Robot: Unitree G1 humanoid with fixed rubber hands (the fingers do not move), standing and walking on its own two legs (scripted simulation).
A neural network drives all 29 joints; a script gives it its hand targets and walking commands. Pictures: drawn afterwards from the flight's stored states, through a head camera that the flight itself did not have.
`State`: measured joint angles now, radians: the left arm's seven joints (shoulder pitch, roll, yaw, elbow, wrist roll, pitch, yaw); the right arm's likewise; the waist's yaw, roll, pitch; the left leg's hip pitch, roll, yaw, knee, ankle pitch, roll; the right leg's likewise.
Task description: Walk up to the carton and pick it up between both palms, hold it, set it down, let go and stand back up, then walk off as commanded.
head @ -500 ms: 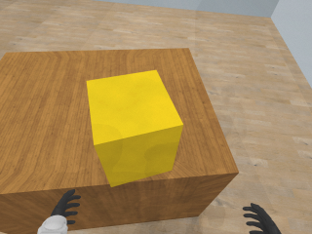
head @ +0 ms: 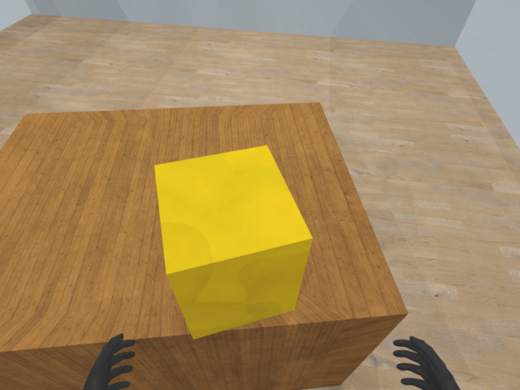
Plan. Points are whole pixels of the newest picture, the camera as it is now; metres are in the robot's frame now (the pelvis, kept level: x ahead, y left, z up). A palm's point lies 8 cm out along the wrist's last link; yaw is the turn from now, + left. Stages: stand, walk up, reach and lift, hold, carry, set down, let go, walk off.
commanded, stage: reach and lift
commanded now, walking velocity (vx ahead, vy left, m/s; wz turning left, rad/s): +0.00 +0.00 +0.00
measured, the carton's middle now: (229, 243) +0.38 +0.07 -0.02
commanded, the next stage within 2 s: none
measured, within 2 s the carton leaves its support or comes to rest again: neither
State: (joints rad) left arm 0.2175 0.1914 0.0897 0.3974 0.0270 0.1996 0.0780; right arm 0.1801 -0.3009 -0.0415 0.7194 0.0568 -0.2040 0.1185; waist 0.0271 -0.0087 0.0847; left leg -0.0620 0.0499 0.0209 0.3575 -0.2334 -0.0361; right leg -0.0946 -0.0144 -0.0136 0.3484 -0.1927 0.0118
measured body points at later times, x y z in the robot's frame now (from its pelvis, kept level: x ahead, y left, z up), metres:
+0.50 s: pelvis +0.01 -0.01 +0.00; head +0.00 +0.00 +0.45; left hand +0.15 +0.22 -0.05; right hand +0.19 -0.24 -0.05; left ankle -0.02 +0.14 -0.75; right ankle +0.00 -0.13 -0.75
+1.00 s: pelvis -0.02 -0.01 +0.00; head -0.02 +0.01 +0.45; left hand +0.18 +0.19 -0.02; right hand +0.19 -0.22 -0.02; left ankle -0.02 +0.14 -0.75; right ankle +0.00 -0.13 -0.75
